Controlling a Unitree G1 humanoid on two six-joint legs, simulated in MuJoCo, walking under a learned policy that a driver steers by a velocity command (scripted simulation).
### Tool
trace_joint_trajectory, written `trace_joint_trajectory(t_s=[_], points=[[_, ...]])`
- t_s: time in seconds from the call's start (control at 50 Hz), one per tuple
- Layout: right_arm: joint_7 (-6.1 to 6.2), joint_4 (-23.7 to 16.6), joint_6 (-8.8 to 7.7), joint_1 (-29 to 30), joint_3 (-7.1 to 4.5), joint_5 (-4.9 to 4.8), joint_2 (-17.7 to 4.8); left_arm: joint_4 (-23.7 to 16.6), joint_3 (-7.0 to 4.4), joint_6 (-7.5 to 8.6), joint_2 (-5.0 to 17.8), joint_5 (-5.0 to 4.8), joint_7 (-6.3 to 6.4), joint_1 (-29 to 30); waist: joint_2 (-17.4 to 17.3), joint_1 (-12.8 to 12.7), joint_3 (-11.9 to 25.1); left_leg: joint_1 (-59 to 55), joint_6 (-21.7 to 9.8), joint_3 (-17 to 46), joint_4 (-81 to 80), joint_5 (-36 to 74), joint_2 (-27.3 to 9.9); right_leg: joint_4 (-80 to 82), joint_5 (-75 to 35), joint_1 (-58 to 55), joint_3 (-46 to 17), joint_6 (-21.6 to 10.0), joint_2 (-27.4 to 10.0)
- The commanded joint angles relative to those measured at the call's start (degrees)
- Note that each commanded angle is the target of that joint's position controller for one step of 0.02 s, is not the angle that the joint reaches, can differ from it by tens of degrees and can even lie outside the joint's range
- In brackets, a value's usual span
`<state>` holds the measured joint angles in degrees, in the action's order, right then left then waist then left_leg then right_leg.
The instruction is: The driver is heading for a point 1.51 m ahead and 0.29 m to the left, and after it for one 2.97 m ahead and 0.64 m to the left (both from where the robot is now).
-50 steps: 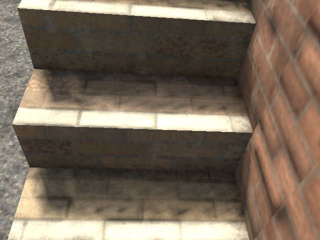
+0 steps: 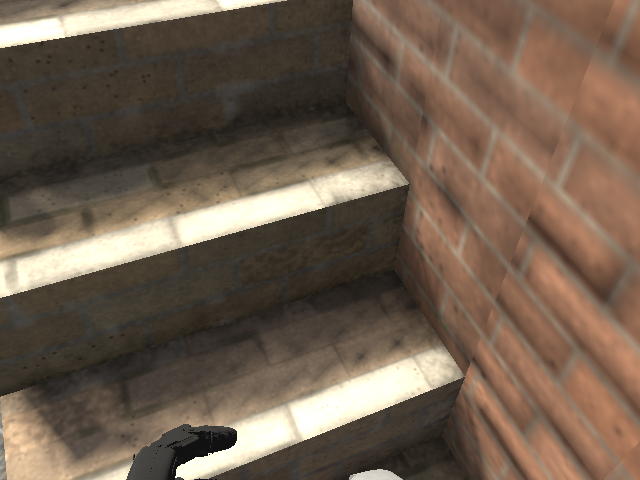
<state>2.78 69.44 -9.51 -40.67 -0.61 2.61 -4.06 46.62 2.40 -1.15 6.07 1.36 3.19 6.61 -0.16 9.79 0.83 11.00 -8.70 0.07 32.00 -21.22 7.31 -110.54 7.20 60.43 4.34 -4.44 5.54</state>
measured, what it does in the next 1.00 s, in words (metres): climbs: right foot 0.21 m higher, then left foot 0.26 m higher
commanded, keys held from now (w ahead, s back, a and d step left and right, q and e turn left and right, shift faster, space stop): w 1.00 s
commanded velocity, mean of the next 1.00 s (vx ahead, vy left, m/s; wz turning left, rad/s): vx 0.50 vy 0.00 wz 0.00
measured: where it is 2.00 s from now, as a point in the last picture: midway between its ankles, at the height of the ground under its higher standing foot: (209, 210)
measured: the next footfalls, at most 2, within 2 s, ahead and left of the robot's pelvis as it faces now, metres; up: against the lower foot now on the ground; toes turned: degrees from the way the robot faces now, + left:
right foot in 0.28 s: +0.30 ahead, -0.07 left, +0.21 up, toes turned +2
left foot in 0.50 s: +0.30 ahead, +0.19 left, +0.47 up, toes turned +2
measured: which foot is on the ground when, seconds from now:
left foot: down 0.00-0.32, up 0.34-0.48, down 0.50-0.62, up 0.64-0.68, down 0.70-0.90, up 0.92-1.00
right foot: up 0.00-0.26, down 0.28-0.66, up 0.68-0.84, down 0.86-0.90, up 0.92-1.00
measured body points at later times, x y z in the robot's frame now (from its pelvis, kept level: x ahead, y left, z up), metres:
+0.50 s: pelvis +0.27 +0.05 +0.17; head +0.25 +0.08 +0.61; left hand +0.24 +0.28 -0.01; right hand +0.42 -0.22 +0.08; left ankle +0.29 +0.19 -0.29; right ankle +0.26 -0.07 -0.52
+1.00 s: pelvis +0.51 +0.13 +0.37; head +0.56 +0.12 +0.82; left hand +0.38 +0.34 +0.25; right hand +0.87 +0.04 +0.32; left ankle +0.33 +0.20 -0.22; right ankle +0.51 +0.06 -0.24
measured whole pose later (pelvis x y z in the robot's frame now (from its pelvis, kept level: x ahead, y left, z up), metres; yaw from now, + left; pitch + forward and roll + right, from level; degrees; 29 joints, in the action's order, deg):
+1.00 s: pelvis +0.51 +0.13 +0.37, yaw +8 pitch +4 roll -5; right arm -4.9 40.6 -6.8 8.1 -3.7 -0.5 -16.7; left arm 51.0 -3.5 2.5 7.2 -0.2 7.6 -25.9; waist -7.9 -19.3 0.7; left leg 23.8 2.7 3.9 79.5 2.8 -0.1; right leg -73.7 1.8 39.8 3.0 -16.3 15.2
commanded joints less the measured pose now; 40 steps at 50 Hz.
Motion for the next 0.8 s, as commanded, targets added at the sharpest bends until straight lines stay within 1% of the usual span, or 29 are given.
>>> trace_joint_trajectory(t_s=[0.02, 0.12, 0.14, 0.16, 0.2, 0.22, 0.24, 0.28, 0.3, 0.32, 0.34, 0.38, 0.4, 0.42, 0.46, 0.48, 0.5, 0.52, 0.54, 0.56, 0.58, 0.6, 0.62, 0.64, 0.66, 0.68, 0.7, 0.72, 0.8], points=[[-0.05, -2.4, -1.37, -3.5, -1.86, 0.85, -7.0, -4.0, -2.06, 0.23, 4.1, 0.72, 0.11, 3.7, 0.1, -3.9, -4.3, -17.2, -2.5, 25.0, -10.6, 13.5, -18.0, -14.9, 6.8, 20.5, -4.2, -1.3, 0.2], [0.29, -2.4, -0.89, -9.7, -1.86, 1.15, -5.1, -11.4, -1.61, 0.28, 1.5, 0.11, -0.87, 16.3, -2.8, 0.4, -9.1, -17.2, -1.4, 21.7, -15.1, 22.1, -18.7, -16.6, 14.2, 26.8, -0.1, -0.3, 1.8], [-4.11, -0.5, 1.19, -14.4, 2.64, 3.75, -1.0, -11.6, -1.96, 0.31, -2.2, 0.69, -7.43, 8.3, -13.2, -9.4, -2.8, -17.7, -5.7, 23.0, 1.5, 56.9, -17.9, -25.7, 7.3, 31.7, -7.3, -4.0, 0.8], [-1.79, -2.6, 0.09, -12.6, -2.37, -0.3, -6.6, -12.1, -1.41, -0.06, 3.1, -0.93, -2.2, 15.5, -1.4, 2.3, -5.0, -24.5, 0.5, 15.9, -15.2, 39.2, -18.5, -14.8, 19.0, 30.2, 5.4, -2.3, 0.7], [-0.19, 1.5, 0.82, -13.4, -1.19, -2.26, -4.2, -18.7, 0.56, -0.67, 1.1, -1.76, 0.69, 22.7, -5.8, 1.8, -13.8, -0.9, 3.9, 12.4, -27.0, 49.5, -13.8, 11.0, 18.7, 8.9, 12.1, -2.3, -0.9], [-6.85, 3.5, 3.42, -14.9, 3.11, 3.12, -0.9, -30.5, -0.68, -4.74, -3.1, -2.2, -7.48, 37.0, -15.2, -14.5, -2.0, 11.4, -4.6, 13.8, -15.0, 123.4, -13.7, 33.2, 30.6, -7.2, 17.6, -4.0, 5.6], [-12.75, 7.5, 4.99, -20.2, 3.49, 6.95, -4.6, -29.7, 0.98, -11.27, -7.2, -4.4, -12.06, 35.2, -19.0, -12.8, -0.7, 9.3, -9.3, 18.5, -17.1, 157.8, -25.4, 35.7, 27.0, -9.8, 8.4, -4.7, 5.8], [-15.32, 3.3, 5.27, -9.0, 0.2, 2.73, -15.8, -17.6, -3.04, -13.32, 2.7, -4.32, -10.22, 2.5, -14.4, -21.2, 11.5, 1.0, -6.4, 10.6, -0.7, 188.6, -29.2, 38.3, 15.4, -22.4, 7.4, -6.6, 8.8], [-2.72, -5.6, 0.26, 1.9, -3.18, -5.14, -28.7, -2.5, -5.02, -3.19, 14.5, -2.6, -2.11, -37.7, -12.7, -34.4, 24.7, 2.8, 8.2, 1.6, 26.6, 160.5, -11.0, 52.2, 30.4, -67.0, -13.3, -19.1, -1.0], [-3.05, -11.0, -1.09, 8.7, -7.09, -11.24, -28.3, 5.9, -9.14, -2.26, 22.2, -2.59, 2.76, -46.3, 3.7, -30.1, 32.9, 16.4, 10.8, 6.2, 54.8, 87.6, -2.3, 74.0, 39.0, -64.3, -46.7, -26.8, -14.0], [-3.62, -11.1, -1.47, 17.3, -6.05, -5.15, -21.5, 6.6, -7.77, -2.04, 16.6, -3.25, 4.71, -28.9, 12.9, -22.5, 21.4, 20.9, 8.6, 8.6, 72.5, 24.4, 3.0, 88.5, 36.8, -49.6, -60.6, -23.8, -15.2], [-6.36, -19.6, 1.09, 24.7, -3.09, 2.21, -6.5, 8.7, -4.72, 1.51, 5.0, -0.57, 4.03, -15.8, -2.1, -11.8, 0.3, 36.5, 3.9, 10.4, 87.0, 20.7, 2.4, 86.0, 46.5, -28.8, -50.1, -19.8, -15.9], [-6.38, -22.4, 1.86, 24.0, -1.41, 2.15, -0.9, 10.7, -3.08, 3.11, -0.6, 0.69, 4.19, -14.1, -2.6, -7.1, -5.5, 41.3, 2.1, 11.3, 90.1, 18.1, 2.3, 84.5, 42.9, -22.9, -42.2, -16.4, -14.8], [-7.48, -19.6, 10.58, 26.0, 2.52, -4.74, -1.9, 10.2, 0.68, 2.73, -6.5, 7.43, -8.13, -13.4, -0.7, -13.4, -8.8, 55.5, -11.4, 29.7, 96.6, 23.0, -2.8, 83.0, 11.6, -20.4, -32.0, -13.7, -14.3], [-6.05, -27.5, 13.56, 26.5, 2.55, -2.21, -5.4, 12.5, -0.22, 4.31, -5.9, 5.11, -12.75, -10.7, -6.2, -2.4, -4.1, 53.9, -13.6, 22.1, 79.9, 3.8, -5.2, 85.6, 5.1, -16.5, -19.6, -11.3, -12.0], [-5.96, -32.0, 12.49, 31.1, 2.18, -1.04, -8.0, 11.7, -1.7, 5.6, -3.3, 1.01, -12.37, -8.9, 1.1, 0.1, 0.9, 52.9, -10.2, 16.0, 86.1, -11.3, -4.6, 87.8, 7.2, -17.6, -14.6, -10.4, -10.1], [-2.38, -28.4, 7.13, 29.6, 2.54, 0.47, -0.6, 15.3, -3.6, 8.41, 6.0, -1.34, -2.11, -20.8, 7.6, -4.5, -2.9, 55.8, -2.9, 9.0, 106.8, -7.8, -1.0, 89.3, 14.4, -29.5, -15.8, -15.7, -15.6], [-1.38, -32.9, 5.57, 37.0, 3.44, 1.14, 0.5, 18.2, -2.78, 9.01, 5.1, -2.96, 0.98, -29.8, 2.3, -6.5, -7.3, 64.5, -1.1, 13.8, 103.3, -10.8, -6.8, 91.2, 21.7, -31.2, -19.8, -12.8, -16.5], [-3.38, -41.3, 8.65, 56.7, 3.7, -0.21, -11.0, 23.3, -0.07, 6.62, -3.8, 5.19, -7.82, -32.9, -5.1, -10.0, 8.3, 67.8, -5.3, 8.6, 86.3, -4.1, -9.0, 84.0, 7.0, -33.2, -22.7, -9.5, -9.7], [-3.06, -47.9, 9.78, 67.4, 4.06, 1.05, -11.8, 22.7, -2.15, 6.82, 1.9, 4.06, -8.63, -43.8, 0.2, -15.6, 8.7, 72.6, -3.9, 7.4, 75.8, -17.9, -6.2, 79.7, -10.4, -43.3, -22.7, -11.0, -6.2], [-3.39, -42.6, 5.86, 59.4, 5.17, 6.26, 1.4, 19.3, -5.81, 7.67, 10.5, -1.95, 3.15, -43.4, 4.5, -18.6, -4.4, 78.0, 0.8, 5.6, 83.0, -24.6, -11.7, 87.8, -16.4, -65.5, -27.3, -13.6, -14.5], [-5.18, -56.2, 9.18, 86.9, 8.38, 3.01, -7.5, 31.7, -3.23, 3.83, 3.7, 0.52, -1.7, -65.4, 5.5, -23.8, 21.0, 88.4, -4.1, 10.2, 55.2, -50.1, -7.6, 74.5, -21.3, -70.3, -32.8, -9.0, -9.3], [-5.36, -55.7, 10.12, 88.9, 8.73, 1.8, -6.3, 26.9, -2.98, 4.9, 6.2, 1.38, -2.82, -60.6, 3.3, -23.1, 21.2, 71.1, -3.7, 8.7, 34.8, -51.8, -7.8, 69.1, -42.5, -65.2, -27.8, -7.3, -6.2], [-6.25, -42.9, -1.69, 53.5, 7.95, 2.23, -2.8, 13.2, -6.49, 5.93, 4.3, 0.17, 6.24, -32.5, -6.6, -8.4, 11.1, 24.2, 4.1, 11.6, 4.2, -7.7, -18.6, 62.7, -53.0, -50.8, -22.8, -2.1, -7.4], [-6.94, -32.3, -3.39, 35.7, 4.69, -6.42, -7.3, 9.7, -7.45, 4.86, 13.0, 0.51, 8.49, -27.7, -11.9, -2.9, 12.2, -8.5, 7.4, 4.0, -31.7, 27.4, -16.1, 55.9, -42.1, -39.8, -20.1, -1.1, -2.0], [-5.91, -23.7, 0.06, 33.3, 2.92, -13.57, -8.6, 8.5, -9.4, 5.02, 16.9, 2.59, 7.52, -37.0, -19.0, -9.5, 4.5, -20.0, 9.3, 2.3, -47.1, 48.4, -16.6, 48.5, 4.9, -31.6, -13.8, -0.2, 4.0], [-5.08, -21.6, 1.9, 38.2, 0.94, -7.12, -17.4, 11.8, -9.45, 5.75, 12.3, -5.87, 2.88, -47.0, -33.2, -15.0, 11.7, -63.7, 5.3, 0.0, -21.9, 67.9, -25.6, 19.5, 28.6, 11.1, -9.4, 9.4, 6.4], [-4.01, -23.0, 5.12, 38.4, -0.24, -3.99, -17.3, 9.8, -9.77, 6.99, 14.1, -8.51, 4.21, -42.4, -27.2, -11.9, 10.8, -65.0, 5.5, -4.4, -14.8, 90.3, -28.6, -7.7, 36.7, 26.6, -4.8, 7.0, 3.6], [-2.46, -19.3, 7.39, 34.3, -3.28, 1.87, -21.3, -6.5, -5.24, 9.43, 9.2, -3.77, 3.11, -21.5, -1.1, -16.0, 11.1, -56.6, 8.5, -13.9, -9.1, 87.9, -25.3, -17.6, 44.9, 35.6, -4.6, -0.5, 0.1]])
Keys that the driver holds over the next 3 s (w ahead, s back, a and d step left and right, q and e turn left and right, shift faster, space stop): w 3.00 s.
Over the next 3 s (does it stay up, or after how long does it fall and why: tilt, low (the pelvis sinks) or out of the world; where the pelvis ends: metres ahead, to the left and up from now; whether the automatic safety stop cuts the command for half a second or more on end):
stays up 1.11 0.17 0.95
